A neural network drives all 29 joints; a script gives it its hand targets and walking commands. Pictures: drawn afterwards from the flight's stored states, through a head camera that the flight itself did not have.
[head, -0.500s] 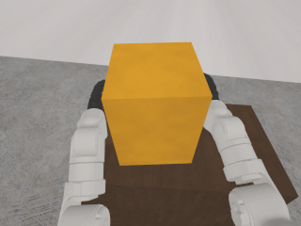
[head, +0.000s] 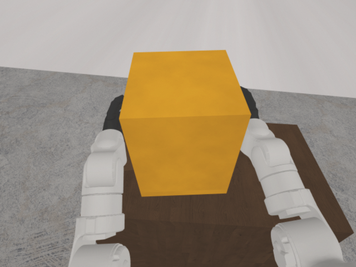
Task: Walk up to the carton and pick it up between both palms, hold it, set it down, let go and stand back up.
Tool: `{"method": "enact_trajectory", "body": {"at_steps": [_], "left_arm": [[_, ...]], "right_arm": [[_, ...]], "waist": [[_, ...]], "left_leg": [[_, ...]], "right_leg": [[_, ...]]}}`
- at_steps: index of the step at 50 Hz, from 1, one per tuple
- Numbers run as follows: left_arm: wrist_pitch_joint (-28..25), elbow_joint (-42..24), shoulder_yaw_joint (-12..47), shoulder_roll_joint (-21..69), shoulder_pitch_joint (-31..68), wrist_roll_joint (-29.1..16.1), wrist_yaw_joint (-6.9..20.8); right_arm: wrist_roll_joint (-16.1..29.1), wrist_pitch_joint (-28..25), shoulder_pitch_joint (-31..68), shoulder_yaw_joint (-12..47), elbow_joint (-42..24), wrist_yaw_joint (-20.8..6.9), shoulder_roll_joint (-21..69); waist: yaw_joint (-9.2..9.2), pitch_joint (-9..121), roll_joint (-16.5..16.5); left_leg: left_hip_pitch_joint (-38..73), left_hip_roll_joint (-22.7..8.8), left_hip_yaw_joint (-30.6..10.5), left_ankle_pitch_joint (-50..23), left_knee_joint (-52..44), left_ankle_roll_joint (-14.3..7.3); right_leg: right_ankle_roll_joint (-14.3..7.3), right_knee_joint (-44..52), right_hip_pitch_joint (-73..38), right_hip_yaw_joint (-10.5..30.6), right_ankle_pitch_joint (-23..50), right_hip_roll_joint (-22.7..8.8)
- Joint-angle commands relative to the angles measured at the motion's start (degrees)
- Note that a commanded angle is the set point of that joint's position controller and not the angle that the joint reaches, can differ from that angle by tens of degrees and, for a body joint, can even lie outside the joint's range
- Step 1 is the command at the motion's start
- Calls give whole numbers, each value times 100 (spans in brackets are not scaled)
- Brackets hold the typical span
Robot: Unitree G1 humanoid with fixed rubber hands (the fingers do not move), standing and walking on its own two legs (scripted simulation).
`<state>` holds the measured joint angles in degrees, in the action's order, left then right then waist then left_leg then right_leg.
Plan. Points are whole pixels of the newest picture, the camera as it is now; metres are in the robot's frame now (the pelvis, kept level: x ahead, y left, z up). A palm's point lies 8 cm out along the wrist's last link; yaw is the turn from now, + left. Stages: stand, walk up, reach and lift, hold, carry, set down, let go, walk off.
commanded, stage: hold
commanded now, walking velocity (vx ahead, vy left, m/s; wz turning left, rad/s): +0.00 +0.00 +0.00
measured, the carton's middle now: (182, 126) +0.38 +0.00 +0.15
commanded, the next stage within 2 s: none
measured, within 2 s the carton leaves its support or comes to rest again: neither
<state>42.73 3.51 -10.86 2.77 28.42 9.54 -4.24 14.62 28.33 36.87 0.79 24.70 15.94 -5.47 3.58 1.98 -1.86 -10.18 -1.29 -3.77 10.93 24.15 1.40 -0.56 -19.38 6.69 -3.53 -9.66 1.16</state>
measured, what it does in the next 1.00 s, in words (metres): stands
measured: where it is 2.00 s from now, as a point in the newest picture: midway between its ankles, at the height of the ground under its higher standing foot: outside the picture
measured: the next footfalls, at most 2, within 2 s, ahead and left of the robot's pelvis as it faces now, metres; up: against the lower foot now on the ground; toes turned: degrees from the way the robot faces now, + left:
none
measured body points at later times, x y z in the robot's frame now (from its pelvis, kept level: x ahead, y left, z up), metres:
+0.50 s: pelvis +0.00 +0.00 +0.00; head -0.03 +0.02 +0.45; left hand +0.36 +0.14 +0.16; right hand +0.38 -0.15 +0.17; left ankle +0.03 +0.13 -0.74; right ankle +0.01 -0.11 -0.74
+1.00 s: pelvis +0.00 +0.00 +0.00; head -0.03 +0.02 +0.45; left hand +0.37 +0.14 +0.16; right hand +0.38 -0.15 +0.17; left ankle +0.03 +0.13 -0.74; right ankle +0.01 -0.11 -0.74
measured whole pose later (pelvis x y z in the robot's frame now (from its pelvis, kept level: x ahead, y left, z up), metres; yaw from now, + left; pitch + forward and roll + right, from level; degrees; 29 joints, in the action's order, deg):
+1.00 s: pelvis +0.00 +0.00 +0.00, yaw +0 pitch -3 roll -1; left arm 42.6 4.3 -11.0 2.6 28.9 9.5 -4.2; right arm 14.3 28.3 37.1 0.4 25.1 15.8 -5.2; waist 3.5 2.1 -1.9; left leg -10.3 -1.3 -3.8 10.8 24.1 1.4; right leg -0.6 -19.5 6.9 -3.5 -9.6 1.2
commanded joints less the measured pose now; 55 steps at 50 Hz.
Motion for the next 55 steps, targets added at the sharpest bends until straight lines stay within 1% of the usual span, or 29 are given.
{"method": "enact_trajectory", "body": {"at_steps": [1,20,39,55], "left_arm": [[-680,-1456,3373,3380,5270,-1025,811],[-685,-1385,3331,3366,5320,-1009,810],[-702,-1363,3338,3373,5368,-1021,805],[-690,-1409,3353,3376,5326,-1023,807]], "right_arm": [[738,-542,5126,2462,-2605,-748,4205],[693,-548,5170,2421,-2535,-771,4211],[694,-557,5202,2412,-2519,-770,4240],[720,-538,5162,2429,-2551,-759,4209]], "waist": [[67,3197,417],[44,3167,395],[50,3207,416],[58,3193,425]], "left_leg": [[1049,416,92,-1855,-183,100],[1012,409,102,-1701,-220,76],[985,416,106,-1658,-219,70],[1028,409,93,-1779,-202,88]], "right_leg": [[437,58,-1117,189,1782,274],[435,79,-1072,185,1618,266],[439,76,-1091,191,1615,257],[438,70,-1096,190,1683,272]]}}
